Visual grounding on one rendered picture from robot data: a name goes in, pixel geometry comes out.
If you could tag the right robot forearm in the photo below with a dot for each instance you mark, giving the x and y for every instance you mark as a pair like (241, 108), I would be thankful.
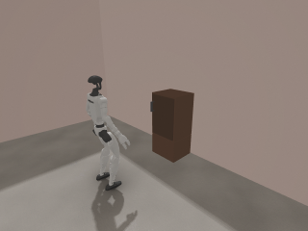
(112, 127)

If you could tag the handle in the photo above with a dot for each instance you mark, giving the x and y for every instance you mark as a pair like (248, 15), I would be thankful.
(151, 106)

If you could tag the right robot hand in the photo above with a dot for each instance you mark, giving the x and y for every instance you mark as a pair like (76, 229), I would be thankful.
(122, 139)

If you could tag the left robot thigh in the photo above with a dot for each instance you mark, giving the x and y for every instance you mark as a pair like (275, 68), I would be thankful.
(106, 150)

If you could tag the right robot upper arm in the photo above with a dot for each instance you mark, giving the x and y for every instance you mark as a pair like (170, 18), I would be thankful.
(102, 101)

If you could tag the humanoid robot head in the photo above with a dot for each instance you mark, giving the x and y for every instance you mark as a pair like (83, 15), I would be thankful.
(94, 79)

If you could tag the cupboard door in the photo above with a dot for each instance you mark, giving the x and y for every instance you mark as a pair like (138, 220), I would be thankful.
(163, 116)

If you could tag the left robot upper arm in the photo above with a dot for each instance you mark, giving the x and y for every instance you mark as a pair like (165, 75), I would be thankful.
(88, 105)

